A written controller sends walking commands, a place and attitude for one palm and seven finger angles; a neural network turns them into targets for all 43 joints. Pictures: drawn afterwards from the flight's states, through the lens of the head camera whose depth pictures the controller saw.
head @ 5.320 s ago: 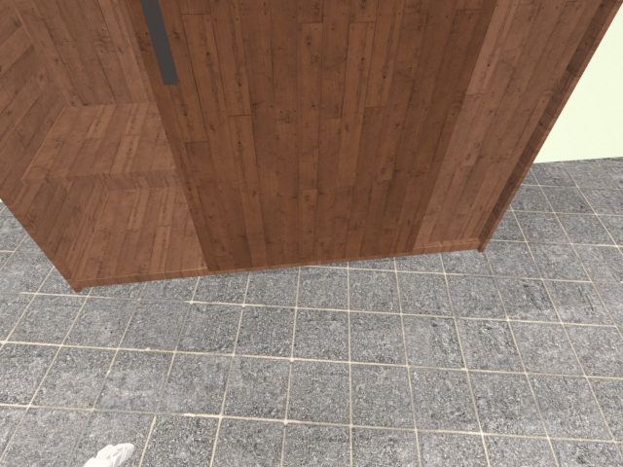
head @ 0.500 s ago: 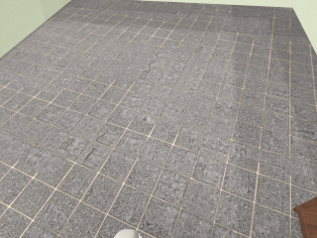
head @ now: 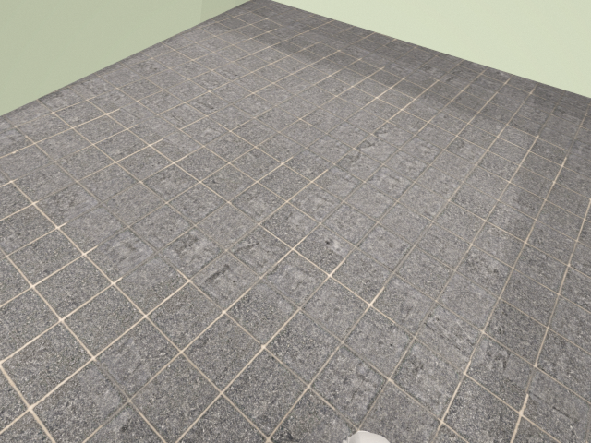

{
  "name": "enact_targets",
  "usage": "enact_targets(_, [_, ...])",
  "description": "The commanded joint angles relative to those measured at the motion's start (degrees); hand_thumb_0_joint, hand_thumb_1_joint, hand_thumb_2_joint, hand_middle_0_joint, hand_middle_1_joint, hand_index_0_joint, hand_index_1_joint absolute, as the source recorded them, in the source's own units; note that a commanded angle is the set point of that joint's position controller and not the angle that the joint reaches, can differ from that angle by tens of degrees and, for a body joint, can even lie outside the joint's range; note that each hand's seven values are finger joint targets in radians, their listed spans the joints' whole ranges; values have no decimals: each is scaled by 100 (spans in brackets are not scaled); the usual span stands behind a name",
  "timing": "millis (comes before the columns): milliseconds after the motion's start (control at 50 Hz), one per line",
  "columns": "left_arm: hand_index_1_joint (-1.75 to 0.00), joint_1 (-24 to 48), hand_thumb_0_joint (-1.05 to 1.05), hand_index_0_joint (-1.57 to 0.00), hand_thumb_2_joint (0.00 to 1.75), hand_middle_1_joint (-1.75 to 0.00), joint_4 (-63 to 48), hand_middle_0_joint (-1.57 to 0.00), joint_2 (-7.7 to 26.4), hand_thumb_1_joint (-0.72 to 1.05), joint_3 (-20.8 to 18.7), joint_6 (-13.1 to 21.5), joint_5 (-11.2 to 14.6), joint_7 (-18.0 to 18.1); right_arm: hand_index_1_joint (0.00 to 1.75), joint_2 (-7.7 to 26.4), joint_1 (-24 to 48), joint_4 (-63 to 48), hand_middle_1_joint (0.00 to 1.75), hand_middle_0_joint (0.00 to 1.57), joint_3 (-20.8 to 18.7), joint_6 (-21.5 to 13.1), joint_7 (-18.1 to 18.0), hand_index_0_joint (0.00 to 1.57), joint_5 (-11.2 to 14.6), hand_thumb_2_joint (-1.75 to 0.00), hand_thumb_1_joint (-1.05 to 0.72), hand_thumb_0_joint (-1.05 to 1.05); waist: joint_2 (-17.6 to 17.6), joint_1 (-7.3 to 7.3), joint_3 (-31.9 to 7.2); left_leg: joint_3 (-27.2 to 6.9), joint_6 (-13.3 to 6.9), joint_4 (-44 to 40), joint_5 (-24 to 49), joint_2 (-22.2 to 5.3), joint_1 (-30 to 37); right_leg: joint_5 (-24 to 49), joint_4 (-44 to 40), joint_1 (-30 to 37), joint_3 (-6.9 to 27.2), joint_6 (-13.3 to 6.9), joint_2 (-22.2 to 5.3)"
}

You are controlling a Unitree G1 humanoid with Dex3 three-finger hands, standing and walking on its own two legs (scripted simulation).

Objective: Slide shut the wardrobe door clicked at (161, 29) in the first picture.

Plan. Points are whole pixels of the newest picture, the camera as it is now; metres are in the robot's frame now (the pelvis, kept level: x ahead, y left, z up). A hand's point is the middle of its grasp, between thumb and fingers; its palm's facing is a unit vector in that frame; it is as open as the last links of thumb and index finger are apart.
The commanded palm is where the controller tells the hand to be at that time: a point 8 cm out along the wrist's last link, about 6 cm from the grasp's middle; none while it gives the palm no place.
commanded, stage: walk to a spot facing it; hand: right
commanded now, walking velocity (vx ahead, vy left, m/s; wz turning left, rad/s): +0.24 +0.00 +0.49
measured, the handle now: out of the picture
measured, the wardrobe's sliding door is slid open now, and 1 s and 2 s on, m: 0.49 0.49 0.49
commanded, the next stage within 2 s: turn to face it in 0.86 s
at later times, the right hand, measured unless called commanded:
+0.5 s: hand out of the picture +0.16 -0.29 -0.19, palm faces -0.17 +0.97 -0.19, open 7.4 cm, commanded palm none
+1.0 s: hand (341, 304) +0.40 -0.08 -0.16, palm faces -0.62 +0.75 -0.23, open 7.4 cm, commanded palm none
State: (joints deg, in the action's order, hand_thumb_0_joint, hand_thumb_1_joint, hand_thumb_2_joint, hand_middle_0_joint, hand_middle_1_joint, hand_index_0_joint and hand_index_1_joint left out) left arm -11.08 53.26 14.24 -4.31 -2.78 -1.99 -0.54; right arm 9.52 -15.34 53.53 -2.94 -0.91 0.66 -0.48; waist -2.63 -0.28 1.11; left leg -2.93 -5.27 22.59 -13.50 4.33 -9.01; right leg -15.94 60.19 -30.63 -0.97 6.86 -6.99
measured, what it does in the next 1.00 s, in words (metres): walks ahead, turning left: right foot, then left foot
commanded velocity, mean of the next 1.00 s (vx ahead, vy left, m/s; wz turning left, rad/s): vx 0.05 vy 0.00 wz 0.50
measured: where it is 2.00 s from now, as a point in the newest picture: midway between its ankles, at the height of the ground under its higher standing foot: outside the picture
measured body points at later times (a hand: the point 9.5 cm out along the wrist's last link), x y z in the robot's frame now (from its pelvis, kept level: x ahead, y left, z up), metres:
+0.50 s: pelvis +0.12 -0.09 -0.01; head +0.15 -0.12 +0.44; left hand +0.18 +0.17 -0.12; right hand +0.17 -0.34 -0.17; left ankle +0.04 +0.03 -0.65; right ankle +0.17 -0.16 -0.75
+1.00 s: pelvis +0.17 -0.04 -0.02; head +0.19 +0.01 +0.42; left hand -0.01 +0.14 -0.18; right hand +0.43 -0.12 -0.14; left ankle +0.11 +0.04 -0.75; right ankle +0.17 -0.17 -0.69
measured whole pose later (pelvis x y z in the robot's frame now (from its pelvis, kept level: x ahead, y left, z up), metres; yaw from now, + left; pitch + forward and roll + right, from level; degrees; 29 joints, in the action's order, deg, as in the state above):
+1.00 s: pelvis +0.17 -0.04 -0.02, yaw +36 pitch +1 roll +0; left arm -19.7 57.1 12.3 -3.3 -2.8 -0.7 0.7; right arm 10.4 -3.7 49.7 -2.6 0.3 0.1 -0.7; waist -2.3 4.2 5.3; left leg 5.2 -3.0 36.6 -19.5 0.1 -17.6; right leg -31.3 60.7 -21.0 -10.8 4.2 -8.8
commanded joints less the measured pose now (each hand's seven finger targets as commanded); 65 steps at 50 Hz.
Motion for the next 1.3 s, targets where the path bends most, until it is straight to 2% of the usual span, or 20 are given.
enact_targets(0, [-30, 712, 0, -20, 90, -30, -697, -20, 419, 90, -102, 249, 15, 11, 30, 1144, -683, -148, 30, 20, -320, -188, -90, 20, -30, -90, -90, 0, 897, -273, 231, -2018, -593, -975, 292, -1640, 692, 17, -263, -1054, 112, -46, -17])
enact_targets(200, [-30, 1227, 0, -20, 90, -30, -1039, -20, 225, 90, -12, 420, 130, 9, 30, 1204, -978, 52, 30, 20, -306, -202, -188, 20, -90, -90, -90, 0, 924, -318, 234, -2351, -601, -533, 1623, -1584, 607, -361, -1767, -54, 98, -275, 373])
enact_targets(260, [-30, 473, 0, -20, 90, -30, -826, -20, 307, 90, -30, 491, 166, 98, 30, 1202, -638, 28, 30, 20, -332, -169, -190, 20, -67, -90, -90, 0, 865, 99, -25, -2173, -256, 329, 1976, -1182, -220, 138, -3114, 1742, 48, -385, 564])
enact_targets(280, [-30, -325, 0, -20, 90, -30, -575, -20, 544, 90, -69, 520, 153, 190, 30, 1066, -524, -32, 30, 20, -339, -149, -175, 20, -20, -90, -90, 0, 403, 400, -397, -1736, -28, 1185, 1688, -688, -771, 610, -3671, 3008, 131, -413, 333])
enact_targets(300, [-30, -893, 0, -20, 90, -30, -427, -20, 1148, 90, -173, 554, 90, 239, 30, 759, -786, -75, 30, 20, -324, -116, -117, 20, 79, -90, -90, 0, -1077, 488, -1037, -967, 320, 2618, -626, 110, -1882, 852, -3911, 4262, 1699, -792, -1247])
enact_targets(320, [-30, -1066, 0, -20, 90, -30, -434, -20, 1360, 90, -178, 502, 113, 230, 30, 677, -985, -63, 30, 20, -309, -112, -93, 20, 57, -90, -90, 0, -1519, 390, -1084, -281, 572, 3930, -2167, 73, -2463, 1097, -4243, 4093, 2690, -1180, -2312])
enact_targets(360, [-30, -187, 0, -20, 90, -30, -700, -20, 841, 90, -41, 416, 97, 205, 30, 809, -920, 34, 30, 20, -356, 25, -50, 20, -64, -90, -90, 0, -442, 62, -119, -134, 639, 4624, -1757, -478, -2245, -9, -4635, 2246, 1968, -1353, -1978])
enact_targets(400, [-30, 173, 0, -20, 90, -30, -718, -20, 475, 90, 82, 436, 83, 234, 30, 748, -718, 58, 30, 20, -408, 160, 55, 20, -126, -90, -90, 0, -736, -96, 503, 45, 693, 4755, -1111, -680, -2144, -75, -4848, 1407, 1078, -1093, -1386])
enact_targets(460, [-30, 4, 0, -20, 90, -30, -584, -20, 354, 90, 90, 484, 106, 272, 30, 603, -782, 49, 30, 20, -403, 278, 82, 20, -88, -90, -90, 0, -669, -179, 163, 157, 795, 4895, -530, -713, -2139, 1417, -4588, 1699, 175, -1027, -1112])
enact_targets(620, [-30, -746, 0, -20, 90, -30, -201, -20, 354, 90, 2, 491, 84, 277, 30, 485, 186, -395, 30, 20, -361, 412, 74, 20, -110, -90, -90, 0, -235, 40, -18, 284, 974, 4384, -271, -868, -2744, 2818, -4263, 2631, -340, -1304, -1319])
enact_targets(800, [-30, -1140, 0, -20, 90, -30, 86, -20, 652, 90, -143, 376, 16, 186, 30, 459, 1198, -799, 30, 20, -216, 324, 79, 20, -100, -90, -90, 0, -774, 370, -102, 915, 740, 2202, -956, -713, -1827, 3593, -3564, 2907, -995, -1314, -1525])
enact_targets(860, [-30, -1176, 0, -20, 90, -30, 58, -20, 764, 90, -182, 354, 81, 125, 30, 717, 638, -706, 30, 20, -239, 165, 23, 20, -95, -90, -90, 0, -524, 50, -570, 1023, 518, 732, -74, -528, -561, 4225, -2377, 2755, -1420, -864, -1461])
enact_targets(880, [-30, -1145, 0, -20, 90, -30, -55, -20, 697, 90, -163, 341, 146, 85, 30, 1085, -21, -526, 30, 20, -316, 69, -27, 20, -122, -90, -90, 0, 184, -295, -1022, 311, 255, 200, 1453, -1088, 885, 3304, -1185, 1745, -1582, -551, -1289])
enact_targets(900, [-30, -969, 0, -20, 90, -30, -360, -20, 233, 90, -31, 306, 148, 72, 30, 1782, -497, -361, 30, 20, -450, 10, -123, 20, -105, -90, -90, 0, 1872, -440, -1238, -1874, -442, 285, 4742, -2683, 2202, -1575, 214, -270, -1579, -119, -259])
enact_targets(920, [-30, -610, 0, -20, 90, -30, -491, -20, 322, 90, -13, 249, 148, 178, 30, 1951, -616, -287, 30, 20, -491, 64, -195, 20, 12, -90, -90, 0, 1629, -500, -1356, -1771, -928, 516, 6099, -2991, 2051, -2397, 985, -551, -627, -114, -79])
enact_targets(940, [-30, -575, 0, -20, 90, -30, -427, -20, 268, 90, 9, 223, 161, 213, 30, 1668, -344, -319, 30, 20, -450, 73, -247, 20, 15, -90, -90, 0, 1211, -353, -1176, -1242, -911, 449, 5403, -2698, 1873, -1920, 1126, -673, -187, -166, -248])
enact_targets(1060, [-30, -1112, 0, -20, 90, -30, 232, -20, -66, 90, 104, 57, 113, 185, 30, 849, 767, -346, 30, 20, -113, -52, -268, 20, -71, -90, -90, 0, 732, 366, -258, 322, -311, -185, 3390, -1738, -227, -595, -2, 526, -108, -226, -6])
enact_targets(1180, [-30, -512, 0, -20, 90, -30, 132, -20, -102, 90, 95, 125, 131, 120, 30, 890, 383, -82, 30, 20, -154, -4, -271, 20, -90, -90, -90, 0, 1187, 18, 161, 351, -367, -102, 2834, -1971, -125, -511, -1486, 769, -430, -293, 262])
enact_targets(1240, [-30, -501, 0, -20, 90, -30, 67, -20, -62, 90, 50, 110, 107, 96, 30, 955, 379, -93, 30, 20, -221, 54, -293, 20, -77, -90, -90, 0, 1082, 67, 218, 496, -200, 246, 2524, -2117, -254, -104, -2052, 1096, -515, -350, 269])
enact_targets(1280, [-30, -895, 0, -20, 90, -30, 98, -20, 122, 90, -15, 133, 100, 67, 30, 880, 421, -145, 30, 20, -237, 110, -289, 20, -41, -90, -90, 0, 355, 279, 7, 827, 196, 1105, 1693, -1921, -665, 1225, -2916, 1855, -191, -536, 104])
